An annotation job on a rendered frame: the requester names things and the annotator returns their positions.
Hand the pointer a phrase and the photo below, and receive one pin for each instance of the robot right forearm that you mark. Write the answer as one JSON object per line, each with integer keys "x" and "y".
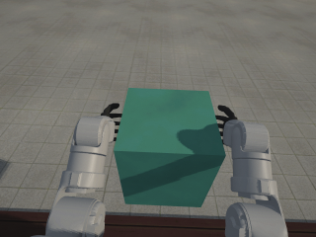
{"x": 252, "y": 168}

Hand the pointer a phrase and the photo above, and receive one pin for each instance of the robot right upper arm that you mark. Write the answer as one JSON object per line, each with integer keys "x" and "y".
{"x": 253, "y": 220}

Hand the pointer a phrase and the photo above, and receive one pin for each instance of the robot left hand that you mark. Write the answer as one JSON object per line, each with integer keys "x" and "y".
{"x": 107, "y": 111}

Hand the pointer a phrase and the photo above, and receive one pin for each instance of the robot left forearm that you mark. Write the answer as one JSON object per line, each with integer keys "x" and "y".
{"x": 89, "y": 148}

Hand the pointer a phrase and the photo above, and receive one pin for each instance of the robot right hand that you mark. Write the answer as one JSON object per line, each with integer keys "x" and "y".
{"x": 230, "y": 114}

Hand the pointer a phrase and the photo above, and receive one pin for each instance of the carton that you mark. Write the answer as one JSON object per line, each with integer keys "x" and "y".
{"x": 168, "y": 148}

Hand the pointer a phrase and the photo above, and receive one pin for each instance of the robot left upper arm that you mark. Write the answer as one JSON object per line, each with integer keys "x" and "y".
{"x": 76, "y": 217}

